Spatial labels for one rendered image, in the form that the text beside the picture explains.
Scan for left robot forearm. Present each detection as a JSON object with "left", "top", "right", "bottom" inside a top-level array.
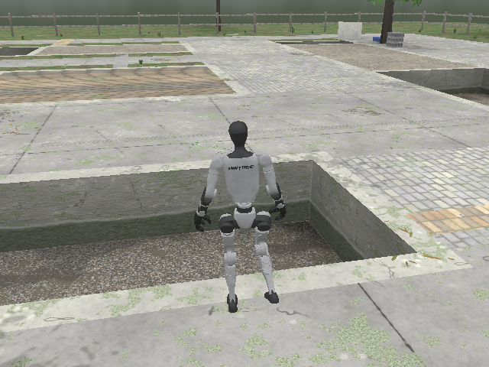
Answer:
[{"left": 196, "top": 187, "right": 212, "bottom": 216}]

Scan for robot right shin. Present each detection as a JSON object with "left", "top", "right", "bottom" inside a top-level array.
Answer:
[{"left": 258, "top": 242, "right": 275, "bottom": 294}]

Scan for right robot upper arm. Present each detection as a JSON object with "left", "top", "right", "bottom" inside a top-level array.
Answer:
[{"left": 256, "top": 153, "right": 279, "bottom": 195}]

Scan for right robot hand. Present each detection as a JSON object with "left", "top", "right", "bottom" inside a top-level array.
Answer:
[{"left": 269, "top": 206, "right": 287, "bottom": 220}]

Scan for right robot forearm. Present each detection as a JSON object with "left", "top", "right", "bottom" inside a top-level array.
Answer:
[{"left": 271, "top": 183, "right": 284, "bottom": 209}]

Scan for left robot hand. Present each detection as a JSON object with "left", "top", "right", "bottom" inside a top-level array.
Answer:
[{"left": 194, "top": 213, "right": 211, "bottom": 232}]

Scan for robot left foot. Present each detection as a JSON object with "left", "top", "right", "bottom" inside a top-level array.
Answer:
[{"left": 227, "top": 294, "right": 238, "bottom": 313}]

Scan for left robot upper arm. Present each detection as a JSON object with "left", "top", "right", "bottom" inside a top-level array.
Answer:
[{"left": 204, "top": 155, "right": 225, "bottom": 199}]

